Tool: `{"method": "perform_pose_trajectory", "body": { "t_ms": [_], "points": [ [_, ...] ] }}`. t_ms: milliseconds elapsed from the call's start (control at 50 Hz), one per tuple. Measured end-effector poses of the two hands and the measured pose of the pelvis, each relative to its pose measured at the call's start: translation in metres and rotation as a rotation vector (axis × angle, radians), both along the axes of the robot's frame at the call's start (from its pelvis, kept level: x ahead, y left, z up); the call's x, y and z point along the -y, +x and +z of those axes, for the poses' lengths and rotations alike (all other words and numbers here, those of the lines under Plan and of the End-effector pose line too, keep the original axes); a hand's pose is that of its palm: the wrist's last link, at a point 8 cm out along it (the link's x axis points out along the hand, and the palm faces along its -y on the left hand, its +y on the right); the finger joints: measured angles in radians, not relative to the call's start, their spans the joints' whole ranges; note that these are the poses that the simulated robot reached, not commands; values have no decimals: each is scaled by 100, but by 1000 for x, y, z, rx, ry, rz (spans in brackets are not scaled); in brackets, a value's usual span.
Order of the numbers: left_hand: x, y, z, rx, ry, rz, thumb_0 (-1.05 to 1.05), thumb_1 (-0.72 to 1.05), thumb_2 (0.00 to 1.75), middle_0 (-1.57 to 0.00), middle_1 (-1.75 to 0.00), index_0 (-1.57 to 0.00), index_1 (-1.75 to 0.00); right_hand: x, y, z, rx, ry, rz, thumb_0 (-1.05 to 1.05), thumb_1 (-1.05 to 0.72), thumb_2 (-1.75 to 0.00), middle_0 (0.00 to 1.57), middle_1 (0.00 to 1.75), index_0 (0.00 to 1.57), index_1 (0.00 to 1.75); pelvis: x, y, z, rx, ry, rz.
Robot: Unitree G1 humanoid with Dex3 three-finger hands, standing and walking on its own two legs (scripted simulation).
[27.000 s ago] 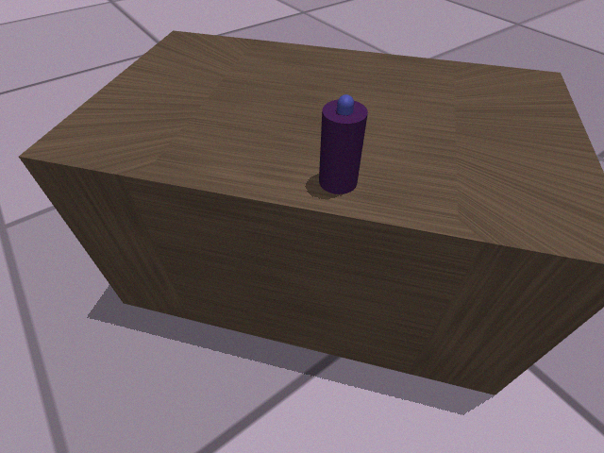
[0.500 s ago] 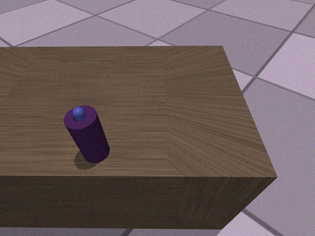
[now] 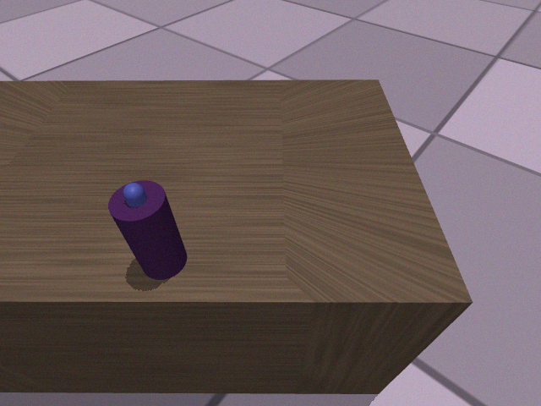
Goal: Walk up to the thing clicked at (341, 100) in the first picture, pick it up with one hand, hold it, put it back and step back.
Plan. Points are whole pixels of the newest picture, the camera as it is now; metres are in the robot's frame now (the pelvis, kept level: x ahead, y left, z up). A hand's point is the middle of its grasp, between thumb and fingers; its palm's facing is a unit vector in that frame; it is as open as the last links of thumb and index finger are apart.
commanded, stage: stand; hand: left
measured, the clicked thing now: (150, 228) +0.40 +0.23 +0.02
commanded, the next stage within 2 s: step back in 0.84 s
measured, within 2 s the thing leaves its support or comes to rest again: neither
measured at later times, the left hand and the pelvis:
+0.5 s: hand out of the picture +0.07 +0.26 -0.15, palm faces -0.03 -0.94 -0.35, open 7.4 cm; pelvis +0.00 +0.00 +0.00, yaw +0 degrees
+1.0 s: hand out of the picture +0.07 +0.27 -0.16, palm faces -0.01 -0.93 -0.37, open 7.4 cm; pelvis -0.03 +0.01 -0.01, yaw +0 degrees
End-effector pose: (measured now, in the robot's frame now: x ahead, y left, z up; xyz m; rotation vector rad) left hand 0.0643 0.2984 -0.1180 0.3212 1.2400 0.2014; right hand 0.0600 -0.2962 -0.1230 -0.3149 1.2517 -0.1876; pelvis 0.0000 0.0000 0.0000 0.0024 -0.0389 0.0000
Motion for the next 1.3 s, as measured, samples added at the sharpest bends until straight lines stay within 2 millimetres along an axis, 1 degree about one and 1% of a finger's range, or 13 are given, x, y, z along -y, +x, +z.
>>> {"method": "perform_pose_trajectory", "body": {
  "t_ms": [160,560,840,900,980,1040,1080,1160,1220,1260,1300],
  "points": [
    [-1,-3,-1,-11,-1,0,0,90,90,-21,-30,-21,-30,-1,-4,-1,-12,0,-4,0,-90,-89,20,30,20,30,-1,0,0,-1,1,0],
    [-2,2,1,6,0,-6,0,90,90,-21,-30,-21,-30,-2,2,0,13,2,-2,0,-90,-90,20,30,20,30,-2,0,0,1,2,-4],
    [-2,-2,1,-1,1,-6,0,90,90,-21,-30,-21,-30,-2,-1,0,5,2,-4,0,-90,-90,20,30,20,30,-2,-1,0,1,1,-6],
    [-5,-2,-1,4,3,13,0,90,90,-21,-30,-21,-30,1,-3,-2,0,0,-15,0,-90,-90,20,30,20,30,-3,-8,-3,-5,0,-5],
    [-16,-3,-3,15,21,12,0,90,90,-21,-30,-21,-30,7,-6,-4,3,-23,-21,0,-90,-89,20,30,21,30,-8,-24,-9,-7,-4,-1],
    [-27,-1,-7,30,34,-17,0,90,90,-21,-30,-21,-30,7,-13,-3,5,-51,-20,0,-90,-90,20,30,20,30,-18,-38,-13,-12,3,-3],
    [-36,2,-11,47,39,-39,0,90,90,-21,-30,-21,-30,4,-21,-1,8,-70,-22,0,-90,-90,20,30,20,30,-26,-46,-17,-18,2,-1],
    [-56,12,-27,104,26,-63,0,90,90,-21,-30,-21,-30,-8,-49,-2,-2,-122,-15,0,-90,-90,20,30,20,30,-46,-64,-31,-19,-2,9],
    [-62,10,-30,116,16,-58,0,90,90,-21,-29,-21,-30,-24,-74,4,-39,-122,-15,0,-90,-90,20,30,20,30,-54,-76,-27,-6,-12,4],
    [-63,4,-28,109,7,-54,0,91,90,-21,-29,-21,-30,-32,-88,10,-58,-120,-21,0,-90,-89,20,30,20,30,-56,-81,-21,-11,-22,2],
    [-64,-6,-26,98,-2,-59,0,91,90,-21,-29,-21,-30,-38,-97,14,-59,-123,-29,0,-90,-89,20,30,21,30,-59,-86,-16,-18,-29,-9]
  ]
}}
